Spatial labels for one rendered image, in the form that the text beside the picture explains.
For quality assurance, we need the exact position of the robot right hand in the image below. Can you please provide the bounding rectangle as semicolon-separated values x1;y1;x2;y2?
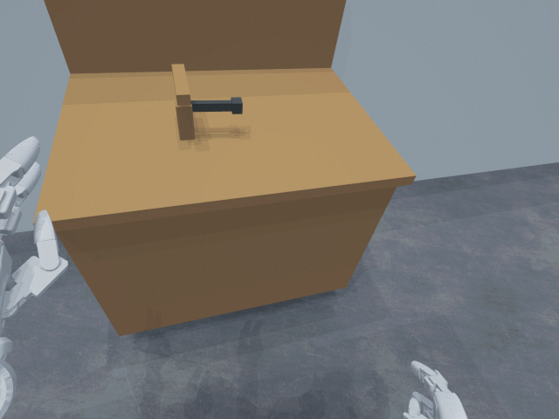
404;361;467;419

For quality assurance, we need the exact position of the tap lever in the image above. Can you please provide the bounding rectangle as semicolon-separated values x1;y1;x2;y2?
190;97;243;114

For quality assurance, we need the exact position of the robot left hand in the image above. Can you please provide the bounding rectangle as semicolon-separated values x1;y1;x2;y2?
0;136;68;336

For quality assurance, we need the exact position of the counter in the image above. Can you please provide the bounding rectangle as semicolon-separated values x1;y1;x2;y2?
33;0;416;336

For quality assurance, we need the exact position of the left robot forearm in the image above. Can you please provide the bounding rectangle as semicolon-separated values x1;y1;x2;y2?
0;337;17;419

